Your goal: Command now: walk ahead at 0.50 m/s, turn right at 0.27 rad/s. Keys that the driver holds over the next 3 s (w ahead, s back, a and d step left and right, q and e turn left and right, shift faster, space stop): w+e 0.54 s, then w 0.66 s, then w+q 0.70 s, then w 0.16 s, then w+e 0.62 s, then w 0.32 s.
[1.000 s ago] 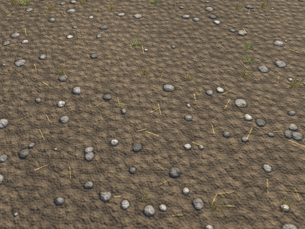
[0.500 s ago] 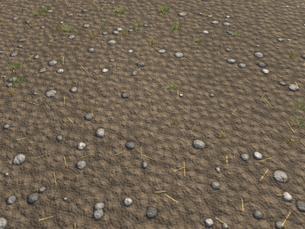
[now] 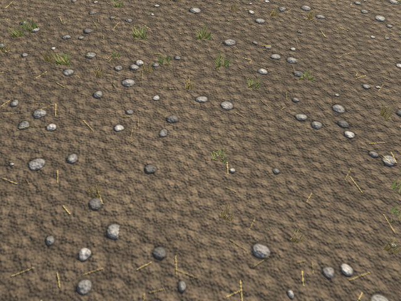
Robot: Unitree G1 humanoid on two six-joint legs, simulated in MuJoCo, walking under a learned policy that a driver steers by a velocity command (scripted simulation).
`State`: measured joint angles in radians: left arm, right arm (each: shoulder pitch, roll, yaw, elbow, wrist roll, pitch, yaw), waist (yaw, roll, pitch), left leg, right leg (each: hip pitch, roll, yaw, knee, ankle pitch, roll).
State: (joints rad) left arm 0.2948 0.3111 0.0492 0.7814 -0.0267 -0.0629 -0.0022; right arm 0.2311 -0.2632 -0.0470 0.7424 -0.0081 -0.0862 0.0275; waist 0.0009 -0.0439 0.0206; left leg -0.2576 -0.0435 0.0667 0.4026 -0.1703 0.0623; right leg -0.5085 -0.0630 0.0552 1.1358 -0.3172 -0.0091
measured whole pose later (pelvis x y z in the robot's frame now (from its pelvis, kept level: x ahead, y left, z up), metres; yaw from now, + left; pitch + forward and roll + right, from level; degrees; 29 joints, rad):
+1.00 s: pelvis +0.55 -0.10 -0.01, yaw -23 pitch +1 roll +0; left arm 0.33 0.30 0.05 0.75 -0.02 -0.05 0.00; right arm 0.21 -0.27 -0.04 0.74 0.00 -0.10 0.03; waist 0.01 -0.03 0.01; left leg -0.34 -0.04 0.03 0.48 -0.17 0.05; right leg -0.39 0.02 0.07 1.15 -0.39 -0.03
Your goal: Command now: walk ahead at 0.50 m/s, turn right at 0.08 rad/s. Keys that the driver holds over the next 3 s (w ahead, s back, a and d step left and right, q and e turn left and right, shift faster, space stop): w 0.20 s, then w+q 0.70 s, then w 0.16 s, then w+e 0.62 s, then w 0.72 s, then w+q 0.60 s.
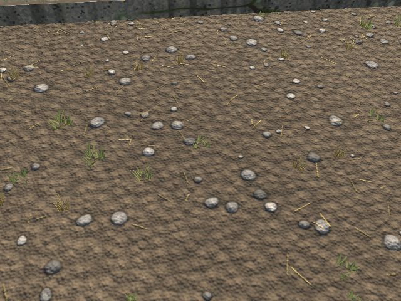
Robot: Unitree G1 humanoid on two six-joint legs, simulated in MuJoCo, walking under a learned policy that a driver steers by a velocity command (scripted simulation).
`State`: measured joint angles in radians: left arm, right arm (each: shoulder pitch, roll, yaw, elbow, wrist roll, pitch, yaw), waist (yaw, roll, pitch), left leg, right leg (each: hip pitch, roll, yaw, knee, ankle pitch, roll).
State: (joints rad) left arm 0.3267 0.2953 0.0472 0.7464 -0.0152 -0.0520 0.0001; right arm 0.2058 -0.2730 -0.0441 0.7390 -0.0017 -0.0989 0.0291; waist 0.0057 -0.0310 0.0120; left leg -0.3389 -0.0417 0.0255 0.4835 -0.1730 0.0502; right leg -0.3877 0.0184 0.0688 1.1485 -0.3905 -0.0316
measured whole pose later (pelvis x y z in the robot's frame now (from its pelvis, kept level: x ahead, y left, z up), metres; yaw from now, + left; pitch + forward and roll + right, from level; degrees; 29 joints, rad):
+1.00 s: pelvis +0.50 +0.05 -0.01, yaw +23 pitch +1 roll -1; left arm 0.24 0.30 0.07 0.83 -0.03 -0.08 0.00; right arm 0.16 -0.29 -0.07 0.68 0.02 -0.03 0.04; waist 0.02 -0.01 0.07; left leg -0.44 -0.04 0.04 0.61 -0.20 0.09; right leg -0.29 -0.07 -0.02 1.17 -0.45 0.01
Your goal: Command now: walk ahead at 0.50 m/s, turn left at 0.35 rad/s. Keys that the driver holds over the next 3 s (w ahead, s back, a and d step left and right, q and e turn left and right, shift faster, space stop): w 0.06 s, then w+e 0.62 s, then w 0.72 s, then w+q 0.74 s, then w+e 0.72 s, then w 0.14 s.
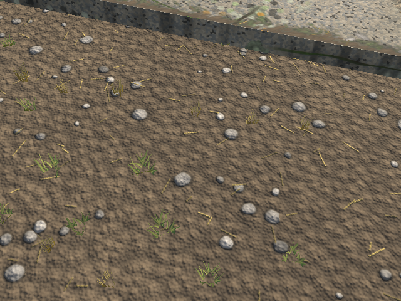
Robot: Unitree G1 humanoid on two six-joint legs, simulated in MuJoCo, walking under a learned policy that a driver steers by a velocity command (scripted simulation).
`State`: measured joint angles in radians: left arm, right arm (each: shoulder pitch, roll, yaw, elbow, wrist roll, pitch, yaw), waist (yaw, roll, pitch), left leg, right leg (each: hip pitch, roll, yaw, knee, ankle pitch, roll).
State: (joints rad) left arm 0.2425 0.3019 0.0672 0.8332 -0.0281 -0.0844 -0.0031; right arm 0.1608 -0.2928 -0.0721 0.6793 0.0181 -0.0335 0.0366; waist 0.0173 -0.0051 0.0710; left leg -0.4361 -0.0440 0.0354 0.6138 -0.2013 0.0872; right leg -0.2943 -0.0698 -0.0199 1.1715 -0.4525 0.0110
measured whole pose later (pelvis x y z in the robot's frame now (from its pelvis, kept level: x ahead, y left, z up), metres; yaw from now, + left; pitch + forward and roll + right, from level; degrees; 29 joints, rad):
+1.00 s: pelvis +0.59 -0.08 +0.00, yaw -20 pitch +2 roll +0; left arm 0.36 0.30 0.06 0.80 -0.01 -0.04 0.01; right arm 0.11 -0.27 -0.04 0.70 0.00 -0.12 0.03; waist 0.05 -0.02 0.00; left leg -0.45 -0.03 0.01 0.55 -0.15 0.04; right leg -0.18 0.08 0.16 0.86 -0.51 -0.05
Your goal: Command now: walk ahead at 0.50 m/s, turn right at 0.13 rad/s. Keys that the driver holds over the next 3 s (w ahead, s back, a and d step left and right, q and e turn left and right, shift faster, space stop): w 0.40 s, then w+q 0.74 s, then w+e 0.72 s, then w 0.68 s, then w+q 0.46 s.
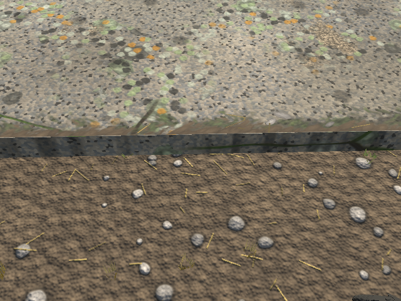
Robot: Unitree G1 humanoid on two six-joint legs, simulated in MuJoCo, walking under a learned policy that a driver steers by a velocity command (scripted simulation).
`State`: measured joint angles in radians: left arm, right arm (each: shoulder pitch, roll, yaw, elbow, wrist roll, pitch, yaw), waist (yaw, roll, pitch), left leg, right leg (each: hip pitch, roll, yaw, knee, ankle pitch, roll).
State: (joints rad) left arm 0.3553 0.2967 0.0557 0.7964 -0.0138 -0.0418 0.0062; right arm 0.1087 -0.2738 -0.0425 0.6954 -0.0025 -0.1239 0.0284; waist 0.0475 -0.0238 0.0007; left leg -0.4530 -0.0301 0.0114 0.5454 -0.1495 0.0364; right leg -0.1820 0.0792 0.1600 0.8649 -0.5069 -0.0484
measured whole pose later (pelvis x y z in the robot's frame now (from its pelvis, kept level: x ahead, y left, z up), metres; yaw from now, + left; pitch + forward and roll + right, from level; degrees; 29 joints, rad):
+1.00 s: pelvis +0.53 +0.01 -0.01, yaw +16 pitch +1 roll -1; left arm 0.37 0.26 0.05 0.91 0.03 -0.05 0.01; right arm 0.07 -0.27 -0.05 0.75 -0.05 -0.02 0.06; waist 0.05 -0.01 0.06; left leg -0.47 -0.02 0.09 0.61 -0.16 0.12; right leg -0.01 -0.09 -0.25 0.65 -0.46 0.03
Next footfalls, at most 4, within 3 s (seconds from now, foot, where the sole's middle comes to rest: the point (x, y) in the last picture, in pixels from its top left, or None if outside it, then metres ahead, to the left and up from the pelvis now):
0.46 right None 0.42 -0.14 -0.76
0.96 left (183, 252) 0.64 0.11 -0.76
1.50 right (207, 181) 0.95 0.04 -0.76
1.96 left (164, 105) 1.25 0.24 -0.64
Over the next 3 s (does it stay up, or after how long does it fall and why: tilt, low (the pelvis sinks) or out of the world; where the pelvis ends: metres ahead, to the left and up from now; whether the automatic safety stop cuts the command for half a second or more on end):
stays up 1.70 0.17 0.13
